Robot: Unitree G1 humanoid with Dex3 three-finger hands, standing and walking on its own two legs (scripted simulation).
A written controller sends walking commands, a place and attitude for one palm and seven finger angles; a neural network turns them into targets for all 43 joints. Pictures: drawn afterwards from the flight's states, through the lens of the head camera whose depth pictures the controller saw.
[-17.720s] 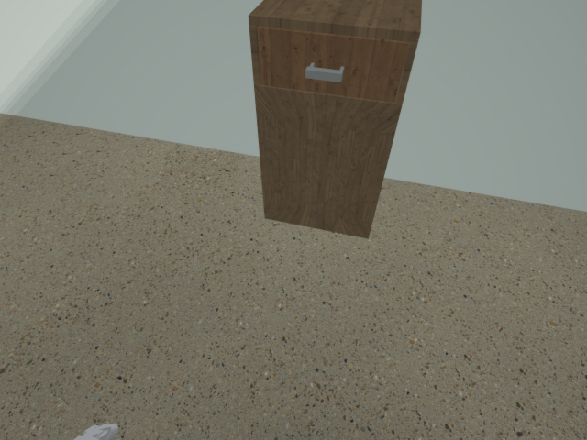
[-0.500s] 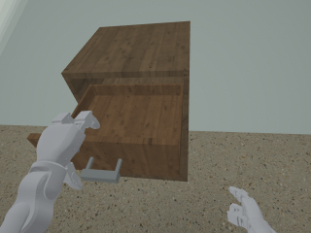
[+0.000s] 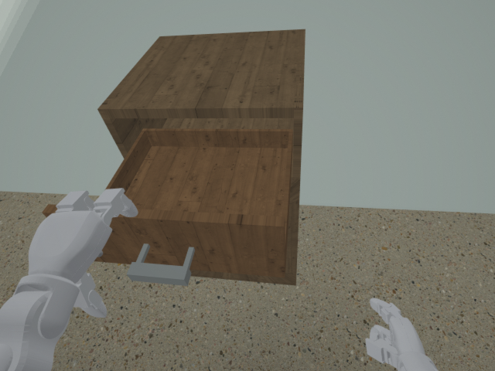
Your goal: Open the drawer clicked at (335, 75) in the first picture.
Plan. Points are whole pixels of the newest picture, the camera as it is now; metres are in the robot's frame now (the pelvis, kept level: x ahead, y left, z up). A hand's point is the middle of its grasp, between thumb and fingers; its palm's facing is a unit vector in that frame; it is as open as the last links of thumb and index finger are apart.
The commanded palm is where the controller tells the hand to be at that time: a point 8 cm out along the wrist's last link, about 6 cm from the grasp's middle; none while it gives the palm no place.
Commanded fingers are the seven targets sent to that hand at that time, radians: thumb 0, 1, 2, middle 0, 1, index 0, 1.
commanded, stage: draw the hand back to the body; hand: left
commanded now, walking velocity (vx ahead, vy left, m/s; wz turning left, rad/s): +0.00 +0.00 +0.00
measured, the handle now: (163, 262) +0.29 +0.22 -0.01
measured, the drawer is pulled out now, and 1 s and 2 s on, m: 0.29 0.29 0.29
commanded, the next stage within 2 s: step back with the hand held close in 1.10 s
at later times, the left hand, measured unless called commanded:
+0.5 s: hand (96, 237) +0.22 +0.23 +0.17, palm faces +0.39 -0.85 -0.35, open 12.1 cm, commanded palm +0.17 +0.27 +0.18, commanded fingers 0.00 0.23 0.62 -0.25 -0.73 -0.25 -0.73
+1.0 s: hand (81, 252) +0.20 +0.24 +0.16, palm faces +0.44 -0.81 -0.39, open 7.9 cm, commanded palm +0.15 +0.28 +0.18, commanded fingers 0.00 0.90 0.90 -0.20 -0.30 -0.20 -0.30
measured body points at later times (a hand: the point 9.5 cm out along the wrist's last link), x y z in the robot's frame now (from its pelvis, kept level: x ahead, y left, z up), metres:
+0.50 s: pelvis +0.02 +0.00 +0.00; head +0.02 -0.01 +0.45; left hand +0.20 +0.28 +0.19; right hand +0.21 -0.21 -0.08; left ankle -0.02 +0.11 -0.74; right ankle +0.05 -0.10 -0.74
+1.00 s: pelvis +0.02 +0.00 +0.00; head +0.02 -0.02 +0.45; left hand +0.17 +0.28 +0.18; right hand +0.23 -0.20 -0.08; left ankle -0.02 +0.11 -0.74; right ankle +0.05 -0.10 -0.74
